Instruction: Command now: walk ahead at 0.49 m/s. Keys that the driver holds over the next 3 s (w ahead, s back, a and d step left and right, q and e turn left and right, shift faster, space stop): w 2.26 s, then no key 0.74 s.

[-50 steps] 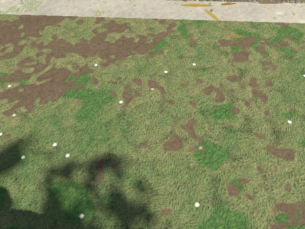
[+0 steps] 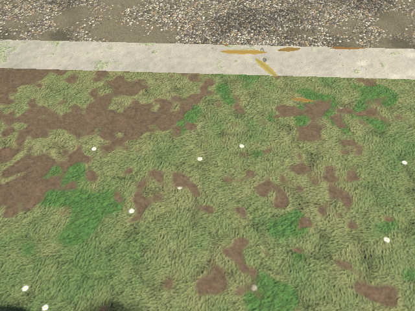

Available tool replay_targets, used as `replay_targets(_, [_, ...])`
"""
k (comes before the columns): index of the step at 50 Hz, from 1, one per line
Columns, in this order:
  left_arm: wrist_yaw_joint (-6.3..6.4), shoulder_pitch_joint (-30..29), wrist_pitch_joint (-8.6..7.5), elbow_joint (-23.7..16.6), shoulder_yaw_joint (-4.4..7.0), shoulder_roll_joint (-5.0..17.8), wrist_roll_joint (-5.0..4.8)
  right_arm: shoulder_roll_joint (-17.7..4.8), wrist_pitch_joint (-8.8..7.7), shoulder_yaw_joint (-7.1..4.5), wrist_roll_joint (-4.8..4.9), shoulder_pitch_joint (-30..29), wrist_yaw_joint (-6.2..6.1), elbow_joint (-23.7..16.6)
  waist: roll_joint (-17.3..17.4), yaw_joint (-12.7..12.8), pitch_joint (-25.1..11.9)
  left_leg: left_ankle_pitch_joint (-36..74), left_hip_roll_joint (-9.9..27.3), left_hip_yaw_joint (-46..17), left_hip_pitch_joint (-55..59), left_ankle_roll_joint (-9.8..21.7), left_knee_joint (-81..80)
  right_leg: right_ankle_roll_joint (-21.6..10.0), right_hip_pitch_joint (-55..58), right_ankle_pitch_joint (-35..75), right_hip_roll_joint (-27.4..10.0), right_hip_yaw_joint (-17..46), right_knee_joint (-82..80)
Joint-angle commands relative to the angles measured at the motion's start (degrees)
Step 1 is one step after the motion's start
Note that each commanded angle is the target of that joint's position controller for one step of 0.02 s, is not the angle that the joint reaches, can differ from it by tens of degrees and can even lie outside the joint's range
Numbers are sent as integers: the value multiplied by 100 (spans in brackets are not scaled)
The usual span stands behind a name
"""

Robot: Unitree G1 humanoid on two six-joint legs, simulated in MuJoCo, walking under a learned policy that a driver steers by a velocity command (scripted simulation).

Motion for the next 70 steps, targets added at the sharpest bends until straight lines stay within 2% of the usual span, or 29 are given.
replay_targets(1, [40, 146, -87, -101, 157, 842, 7, -180, -90, 35, 39, -835, -11, -574, -659, 38, 452, 391, -205, 251, 147, 79, -828, -616, -339, 2876, -1519, 585, -291])
replay_targets(5, [109, 89, -62, 70, 177, 974, 41, -347, -129, -20, 37, -670, -99, -560, -658, -196, 315, -21, -495, 305, 831, 467, -1364, -482, 244, 4354, -1746, 496, 291])
replay_targets(7, [130, -41, -6, 105, 209, 1078, 82, -546, -189, -133, 16, 552, -198, -143, -625, -735, -368, -299, -841, 404, 2230, 689, -1709, -315, 273, 5435, -1595, 312, 1834])
replay_targets(8, [127, -32, 8, 82, 187, 1035, 69, -755, -242, -224, -65, 1521, -268, 163, -467, -1099, -912, -303, -526, 75, 3620, 867, -1857, -229, -478, 4489, -1362, 171, 3147])
replay_targets(9, [98, 323, 1, -105, 76, 577, -26, -1348, -260, -370, -188, 2235, -337, 254, 449, -1087, -1685, -1127, 1095, -1969, 5108, 1268, -1998, -82, -1966, 1809, -766, -140, 5192])
replay_targets(10, [57, 740, -3, -16, 119, 517, -76, -1438, -194, -403, -28, 2064, -276, 287, 1222, -758, -2092, -1267, 1873, -4466, 5625, 1845, -3003, 1, -3345, -1598, 128, 375, 6605])
replay_targets(11, [72, 236, 16, -87, 209, 891, 47, -1145, -171, -363, 135, 1346, -246, 185, 400, -549, -1120, -1716, 1609, -3763, 4823, 1679, -3157, -82, -3831, -1140, -358, 742, 6790])
replay_targets(12, [34, -211, -14, -187, 203, 856, 57, -724, -201, -258, 156, 860, -224, 102, -12, -448, -447, -1546, 1400, -2925, 3953, 1559, -3323, -95, -3819, -637, -607, 661, 6520])
replay_targets(14, [-7, -367, 60, -200, 170, 624, 116, -368, -296, -150, 128, 674, -224, 231, -75, -137, 48, -604, 880, -1900, 2933, 1218, -3647, -37, -3337, -285, -959, 597, 5810])
replay_targets(20, [-127, -1047, 287, -372, 135, 445, 170, -443, -471, -156, 170, 1326, -218, 669, -27, -86, 259, 484, 525, -924, 2860, 1141, -4087, 271, -3790, 548, -1172, 246, 4918])
replay_targets(31, [-117, -2902, 179, -1010, 39, 367, 90, -433, -395, -94, 81, 2246, -345, 1181, 92, -545, 454, 2302, 629, -493, 4320, 995, -3636, 157, -3913, 1174, -813, -193, 2410])
replay_targets(33, [-89, -2657, 128, -979, 80, 444, 86, -501, -377, -111, 56, 2078, -384, 1200, 133, -341, 344, 3341, 704, -417, 4503, 929, -3194, -34, -3426, 696, -629, -246, 2161])
replay_targets(35, [-1, -1449, 55, -592, 196, 620, 101, -578, -351, -126, 57, 1900, -381, 1207, 120, 180, -280, 4442, 560, -250, 4405, 775, -1825, -287, -1951, 503, -269, -380, 1733])
replay_targets(36, [66, -443, -4, -291, 298, 846, 196, -530, -356, -99, 106, 1820, -371, 1147, -21, 584, -832, 3569, 368, -101, 3571, 672, -614, -509, -480, 654, -631, 1, 1611])
replay_targets(37, [140, 367, -12, -188, 462, 1435, 345, -94, -379, 16, 287, 2065, -313, 901, -965, 628, -1661, 1041, -244, 257, 1778, 429, 1433, -1031, 1259, -18, -2258, 2177, 1479])
replay_targets(38, [71, 249, 84, -165, 498, 1462, 182, -226, -367, -73, 295, 2352, -309, 988, -1428, 437, -2060, -2520, -1059, -147, 588, 388, 2829, -1560, 1682, 126, -3017, 4219, 766])
replay_targets(39, [34, -385, 115, -237, 450, 1199, 20, -522, -341, -165, 174, 1860, -336, 908, -725, 224, -1146, -2089, -628, -573, 135, 466, 2993, -1380, 951, -54, -2717, 3408, 677])
replay_targets(40, [14, -823, 85, -304, 359, 830, -5, -394, -379, -141, 150, 1476, -303, 804, -510, 111, -491, -1645, -416, -557, 122, 468, 2736, -1239, 114, 157, -2492, 2669, 447])
replay_targets(42, [36, -1047, 0, -193, 242, 428, 17, -213, -299, -140, 46, 1331, -252, 781, -509, -240, 36, -1267, -103, -520, 594, 395, 2031, -826, -928, 801, -1961, 1741, 97])
replay_targets(46, [53, -615, -155, 92, 250, 544, -12, -10, -99, -118, -21, 1170, -125, 727, -567, -418, 83, -858, -7, -287, 624, 167, 1539, -800, -1209, 1518, -1690, 1065, -201])
replay_targets(52, [49, -75, -136, 280, 216, 557, -6, 20, -93, -50, 54, -315, -101, 224, -573, -102, 368, 273, 38, 53, 162, -25, -186, -681, -902, 1993, -1445, 585, -379])
replay_targets(58, [129, 447, -85, 519, 223, 630, 73, -64, -146, -31, 71, -1093, -137, -83, -640, 118, 451, 181, -181, 167, 125, 210, -1184, -675, 164, 2703, -1769, 562, -47])
replay_targets(61, [177, 242, -59, 540, 261, 744, 106, -178, -225, -102, 64, -636, -183, -1, -684, -192, 239, -453, -477, 280, 979, 480, -1571, -519, 368, 4198, -1831, 410, 728])
replay_targets(63, [159, 93, -33, 508, 248, 721, 69, -426, -328, -252, -18, 1041, -279, 566, -443, -875, -640, -271, -613, 274, 3137, 771, -2042, -319, -271, 4391, -1461, 85, 2664])
replay_targets(64, [122, 211, -46, 292, 151, 402, -62, -962, -372, -396, -169, 2001, -348, 733, 244, -1083, -1408, -802, 797, -1414, 4830, 1189, -2152, -128, -1798, 2373, -1028, -198, 4522])
replay_targets(65, [88, 762, -38, 310, 142, 135, -148, -1320, -319, -484, -108, 2106, -296, 773, 1191, -823, -1900, -780, 1999, -3938, 5666, 1872, -2920, 4, -3396, -1777, -8, -48, 6197])
replay_targets(66, [106, 247, 0, 293, 276, 602, 0, -1007, -259, -432, 98, 1541, -265, 718, 301, -665, -1244, -1259, 1657, -3630, 5047, 1691, -3086, -90, -3842, -1395, -405, 605, 6534])
replay_targets(67, [72, -190, -30, 151, 282, 557, 18, -622, -270, -327, 135, 963, -249, 615, 64, -486, -480, -1142, 1460, -2776, 4182, 1513, -3242, -105, -3936, -828, -651, 566, 6348])
replay_targets(70, [-5, -272, 96, 180, 254, 260, 153, -47, -382, -156, 131, 669, -265, 733, 67, -68, -15, -12, 770, -1443, 2947, 1060, -3671, 28, -3233, -223, -1014, 477, 5579])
